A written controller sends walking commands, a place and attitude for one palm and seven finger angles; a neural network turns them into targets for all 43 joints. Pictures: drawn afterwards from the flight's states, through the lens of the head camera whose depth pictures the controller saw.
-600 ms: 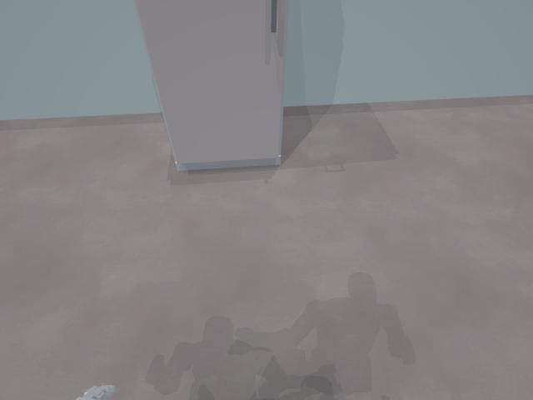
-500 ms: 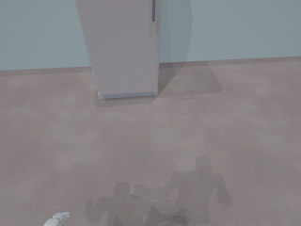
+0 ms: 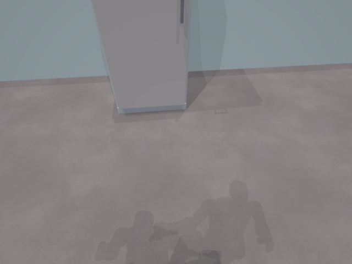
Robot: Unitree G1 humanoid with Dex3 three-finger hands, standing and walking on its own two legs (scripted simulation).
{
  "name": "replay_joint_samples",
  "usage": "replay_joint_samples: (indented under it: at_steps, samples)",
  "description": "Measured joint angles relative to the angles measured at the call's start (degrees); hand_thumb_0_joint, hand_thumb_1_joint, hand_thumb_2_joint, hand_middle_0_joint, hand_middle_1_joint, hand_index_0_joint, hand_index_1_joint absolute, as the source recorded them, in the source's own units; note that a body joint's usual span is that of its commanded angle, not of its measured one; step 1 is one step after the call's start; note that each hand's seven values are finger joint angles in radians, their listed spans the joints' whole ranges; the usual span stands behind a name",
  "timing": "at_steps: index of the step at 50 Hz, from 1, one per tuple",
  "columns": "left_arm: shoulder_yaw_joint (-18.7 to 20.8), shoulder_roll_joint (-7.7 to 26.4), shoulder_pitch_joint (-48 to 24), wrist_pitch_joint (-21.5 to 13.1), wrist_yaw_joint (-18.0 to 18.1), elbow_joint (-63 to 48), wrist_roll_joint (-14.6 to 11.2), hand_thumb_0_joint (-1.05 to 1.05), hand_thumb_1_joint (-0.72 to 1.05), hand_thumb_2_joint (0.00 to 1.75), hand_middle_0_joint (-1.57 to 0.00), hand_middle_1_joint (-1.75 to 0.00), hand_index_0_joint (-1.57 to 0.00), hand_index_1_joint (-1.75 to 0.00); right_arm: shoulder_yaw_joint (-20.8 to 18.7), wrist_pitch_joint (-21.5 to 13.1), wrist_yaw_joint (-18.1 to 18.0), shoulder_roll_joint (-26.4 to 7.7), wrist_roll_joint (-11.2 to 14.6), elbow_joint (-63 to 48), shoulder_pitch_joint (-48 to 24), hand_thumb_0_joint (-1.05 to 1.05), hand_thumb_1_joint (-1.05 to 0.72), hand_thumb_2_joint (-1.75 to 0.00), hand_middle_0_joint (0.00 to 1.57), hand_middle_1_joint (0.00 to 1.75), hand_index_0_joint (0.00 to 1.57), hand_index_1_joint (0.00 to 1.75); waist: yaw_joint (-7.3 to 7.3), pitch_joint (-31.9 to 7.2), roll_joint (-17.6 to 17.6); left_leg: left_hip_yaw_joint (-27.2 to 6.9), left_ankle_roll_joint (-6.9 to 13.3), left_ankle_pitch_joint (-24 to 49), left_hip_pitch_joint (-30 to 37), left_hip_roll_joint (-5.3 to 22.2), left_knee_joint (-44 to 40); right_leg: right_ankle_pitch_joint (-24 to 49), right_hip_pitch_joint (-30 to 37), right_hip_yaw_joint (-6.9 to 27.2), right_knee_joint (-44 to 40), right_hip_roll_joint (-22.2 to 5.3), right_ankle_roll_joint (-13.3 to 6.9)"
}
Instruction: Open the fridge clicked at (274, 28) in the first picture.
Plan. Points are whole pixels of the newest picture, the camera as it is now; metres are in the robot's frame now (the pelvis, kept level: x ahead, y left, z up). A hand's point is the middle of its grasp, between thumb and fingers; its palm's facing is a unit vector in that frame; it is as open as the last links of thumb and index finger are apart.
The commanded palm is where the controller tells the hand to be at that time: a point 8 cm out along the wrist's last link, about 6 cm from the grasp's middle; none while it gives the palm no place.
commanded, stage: stand and wait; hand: right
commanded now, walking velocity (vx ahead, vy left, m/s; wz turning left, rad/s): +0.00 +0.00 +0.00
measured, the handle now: out of the picture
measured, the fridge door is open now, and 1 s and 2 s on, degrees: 0 0 0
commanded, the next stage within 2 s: look at it before walking up in 0.22 s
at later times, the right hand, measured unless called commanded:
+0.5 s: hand out of the picture +0.06 -0.24 -0.16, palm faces -0.03 +0.95 -0.32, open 7.4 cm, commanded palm none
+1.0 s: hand out of the picture +0.08 -0.24 -0.16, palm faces -0.03 +0.95 -0.32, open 7.4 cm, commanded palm none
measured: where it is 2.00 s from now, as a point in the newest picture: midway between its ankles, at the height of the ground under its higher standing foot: outside the picture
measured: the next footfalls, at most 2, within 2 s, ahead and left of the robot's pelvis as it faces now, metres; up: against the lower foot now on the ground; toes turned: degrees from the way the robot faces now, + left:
left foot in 1.92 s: +0.40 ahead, +0.08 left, +0.00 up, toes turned +16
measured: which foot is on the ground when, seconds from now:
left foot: down 0.00-1.00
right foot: down 0.00-1.00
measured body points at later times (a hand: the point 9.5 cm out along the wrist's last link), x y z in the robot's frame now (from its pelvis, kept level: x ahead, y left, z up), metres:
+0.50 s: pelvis -0.01 +0.00 +0.00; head -0.01 +0.00 +0.45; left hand +0.06 +0.30 -0.13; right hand +0.07 -0.29 -0.13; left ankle +0.00 +0.12 -0.74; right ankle +0.00 -0.12 -0.74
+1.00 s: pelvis +0.00 +0.00 +0.00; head +0.00 +0.00 +0.45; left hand +0.08 +0.29 -0.13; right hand +0.08 -0.29 -0.13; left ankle +0.00 +0.12 -0.74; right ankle +0.00 -0.12 -0.74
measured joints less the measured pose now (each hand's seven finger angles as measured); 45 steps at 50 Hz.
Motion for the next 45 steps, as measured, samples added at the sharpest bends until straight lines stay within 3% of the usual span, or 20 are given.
replay_joint_samples:
  at_steps: [45]
  samples:
    - [-0.3, -0.6, -1.0, -0.3, -0.1, 1.8, -0.2, 0.01, 0.90, 0.90, -0.20, -0.30, -0.21, -0.30, 0.2, -0.5, 0.0, 0.2, -0.1, 1.2, -0.9, 0.00, -0.90, -0.90, 0.20, 0.30, 0.20, 0.30, 0.00, 0.0, 0.2, -0.5, 0.1, 1.4, 0.7, -0.3, -2.5, 1.1, 0.9, -0.5, -2.4, -0.4, 0.2]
